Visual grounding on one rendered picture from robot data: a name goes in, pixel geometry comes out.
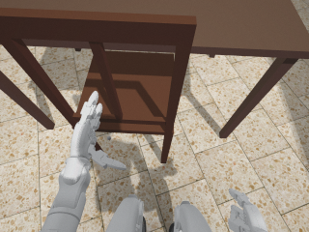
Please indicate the chair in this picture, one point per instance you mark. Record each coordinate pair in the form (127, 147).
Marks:
(139, 91)

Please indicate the left robot shin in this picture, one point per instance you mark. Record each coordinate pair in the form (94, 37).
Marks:
(138, 227)

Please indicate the left robot thigh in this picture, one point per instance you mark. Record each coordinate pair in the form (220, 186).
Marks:
(129, 213)

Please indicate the robot right hand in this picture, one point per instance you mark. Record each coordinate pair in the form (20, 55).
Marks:
(247, 219)

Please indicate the left robot forearm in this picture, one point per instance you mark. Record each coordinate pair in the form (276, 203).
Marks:
(67, 208)

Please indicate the robot left hand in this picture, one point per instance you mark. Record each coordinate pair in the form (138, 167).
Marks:
(84, 134)

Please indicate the table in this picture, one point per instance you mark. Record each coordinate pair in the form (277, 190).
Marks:
(253, 28)

